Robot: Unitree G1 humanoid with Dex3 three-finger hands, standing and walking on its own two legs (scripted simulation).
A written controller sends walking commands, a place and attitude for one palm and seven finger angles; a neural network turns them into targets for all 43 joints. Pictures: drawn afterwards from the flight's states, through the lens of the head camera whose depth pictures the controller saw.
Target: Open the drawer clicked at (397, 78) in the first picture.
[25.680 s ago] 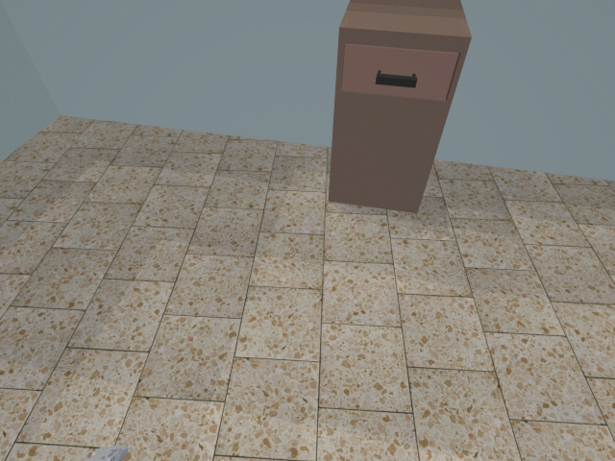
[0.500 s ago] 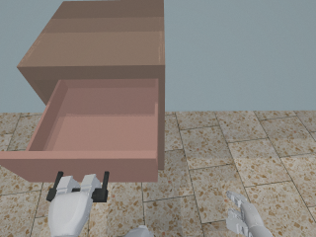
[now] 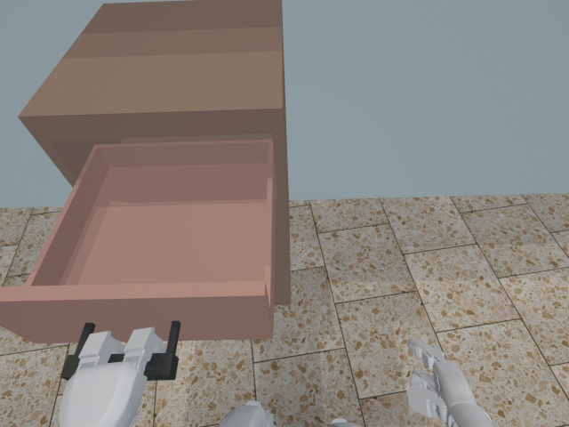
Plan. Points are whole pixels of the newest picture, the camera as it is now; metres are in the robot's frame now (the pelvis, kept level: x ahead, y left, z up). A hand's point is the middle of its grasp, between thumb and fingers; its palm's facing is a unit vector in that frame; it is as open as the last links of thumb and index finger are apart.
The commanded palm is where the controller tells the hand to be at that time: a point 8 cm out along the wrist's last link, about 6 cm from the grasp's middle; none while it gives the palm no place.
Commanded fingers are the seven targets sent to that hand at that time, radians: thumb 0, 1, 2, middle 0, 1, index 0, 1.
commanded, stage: open the thumb to release the handle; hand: left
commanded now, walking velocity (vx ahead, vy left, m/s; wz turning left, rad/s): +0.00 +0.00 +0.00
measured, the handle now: (126, 348) +0.23 +0.24 -0.01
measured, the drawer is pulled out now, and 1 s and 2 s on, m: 0.30 0.30 0.30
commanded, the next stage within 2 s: lift the hand off the handle in 0.54 s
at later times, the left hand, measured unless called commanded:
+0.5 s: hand (125, 398) +0.17 +0.23 -0.02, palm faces -0.02 -0.08 -1.00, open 11.5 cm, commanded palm +0.15 +0.23 +0.03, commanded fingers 0.00 -0.50 0.30 -0.30 -1.20 -0.30 -1.20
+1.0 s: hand (127, 386) +0.18 +0.23 -0.03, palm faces -0.01 -0.08 -1.00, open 13.8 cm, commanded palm +0.17 +0.23 +0.03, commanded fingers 0.00 -0.50 0.30 -0.30 -1.20 -0.30 -1.20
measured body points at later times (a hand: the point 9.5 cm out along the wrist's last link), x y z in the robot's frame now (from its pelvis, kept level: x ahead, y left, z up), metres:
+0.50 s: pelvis -0.01 -0.02 +0.00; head +0.04 -0.03 +0.45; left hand +0.16 +0.23 +0.03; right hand +0.19 -0.23 -0.10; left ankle +0.01 +0.09 -0.64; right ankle -0.03 -0.08 -0.64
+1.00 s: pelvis -0.02 -0.01 +0.00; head +0.04 -0.03 +0.45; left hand +0.18 +0.23 +0.02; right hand +0.18 -0.23 -0.11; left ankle +0.01 +0.09 -0.64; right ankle -0.03 -0.08 -0.64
